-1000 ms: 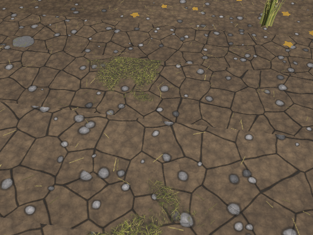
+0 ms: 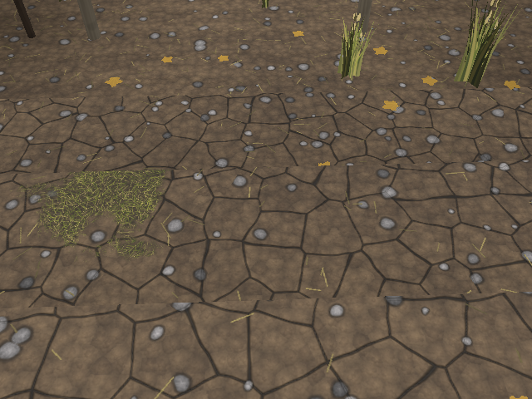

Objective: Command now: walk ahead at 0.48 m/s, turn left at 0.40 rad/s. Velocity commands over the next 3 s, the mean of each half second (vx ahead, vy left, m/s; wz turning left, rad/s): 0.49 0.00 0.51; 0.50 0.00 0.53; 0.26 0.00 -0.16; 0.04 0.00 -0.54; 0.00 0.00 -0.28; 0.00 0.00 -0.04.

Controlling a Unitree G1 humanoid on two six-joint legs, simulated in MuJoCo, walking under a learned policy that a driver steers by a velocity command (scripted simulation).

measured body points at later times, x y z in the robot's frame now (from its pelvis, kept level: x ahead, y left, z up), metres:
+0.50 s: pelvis +0.41 +0.00 -0.17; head +0.42 +0.00 +0.28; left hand +0.55 +0.27 -0.24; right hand +0.48 -0.23 -0.31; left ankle +0.26 +0.10 -0.87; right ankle +0.60 -0.08 -0.88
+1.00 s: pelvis +0.63 +0.07 -0.13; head +0.64 +0.09 +0.32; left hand +0.42 +0.21 -0.28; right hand +0.92 +0.03 -0.23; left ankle +0.65 +0.26 -0.85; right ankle +0.60 -0.08 -0.87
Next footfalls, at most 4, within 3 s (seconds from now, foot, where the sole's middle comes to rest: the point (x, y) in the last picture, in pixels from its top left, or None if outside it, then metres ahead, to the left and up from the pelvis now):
0.18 left None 0.30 0.11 -0.91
0.50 right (321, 371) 0.64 -0.07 -0.91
1.08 left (199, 344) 0.69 0.29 -0.91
1.70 right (259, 266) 1.08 0.15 -1.08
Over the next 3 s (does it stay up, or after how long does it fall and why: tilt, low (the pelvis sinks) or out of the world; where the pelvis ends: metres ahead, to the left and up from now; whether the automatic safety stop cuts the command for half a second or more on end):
stays up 1.04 0.31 -0.32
